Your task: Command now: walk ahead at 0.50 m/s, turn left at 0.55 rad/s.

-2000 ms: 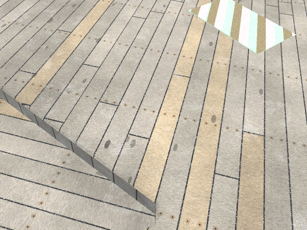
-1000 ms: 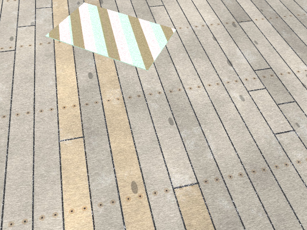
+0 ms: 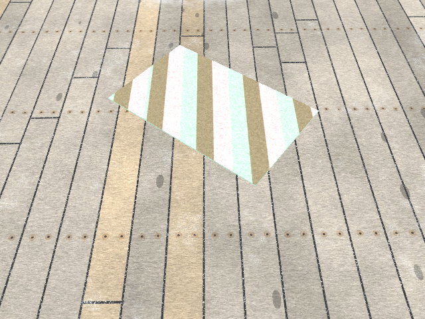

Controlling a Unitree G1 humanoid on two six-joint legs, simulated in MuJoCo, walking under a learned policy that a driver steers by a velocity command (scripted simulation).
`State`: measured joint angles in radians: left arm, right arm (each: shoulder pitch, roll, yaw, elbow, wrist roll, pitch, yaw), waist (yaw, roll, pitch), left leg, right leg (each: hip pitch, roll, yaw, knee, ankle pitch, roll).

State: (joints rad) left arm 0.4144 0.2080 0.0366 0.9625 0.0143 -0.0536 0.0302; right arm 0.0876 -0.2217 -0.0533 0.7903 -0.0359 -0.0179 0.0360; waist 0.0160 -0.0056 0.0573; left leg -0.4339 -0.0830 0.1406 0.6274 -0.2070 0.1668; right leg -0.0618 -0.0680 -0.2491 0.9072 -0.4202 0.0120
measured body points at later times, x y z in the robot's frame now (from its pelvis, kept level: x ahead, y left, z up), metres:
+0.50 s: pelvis +0.27 -0.02 +0.01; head +0.30 -0.02 +0.46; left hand +0.43 +0.26 -0.07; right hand +0.31 -0.31 -0.12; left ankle +0.08 +0.04 -0.71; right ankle +0.41 -0.09 -0.72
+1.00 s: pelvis +0.51 +0.06 +0.02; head +0.53 +0.08 +0.46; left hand +0.36 +0.27 -0.13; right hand +0.79 -0.06 -0.07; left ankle +0.58 +0.18 -0.71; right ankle +0.41 -0.09 -0.71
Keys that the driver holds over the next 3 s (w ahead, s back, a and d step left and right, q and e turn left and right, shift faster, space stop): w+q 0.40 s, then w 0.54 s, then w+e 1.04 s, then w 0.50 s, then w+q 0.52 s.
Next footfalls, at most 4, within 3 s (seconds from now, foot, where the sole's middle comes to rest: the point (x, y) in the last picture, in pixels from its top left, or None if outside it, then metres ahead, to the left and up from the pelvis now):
0.48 right None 0.45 -0.08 -0.75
1.00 left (163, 268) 0.62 0.20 -0.75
1.56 right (201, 188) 0.93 0.09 -0.75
2.08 left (171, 124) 1.25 0.23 -0.75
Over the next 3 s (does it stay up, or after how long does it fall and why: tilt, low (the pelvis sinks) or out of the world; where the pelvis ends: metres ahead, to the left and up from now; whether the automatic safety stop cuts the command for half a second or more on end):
stays up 1.50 0.02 0.02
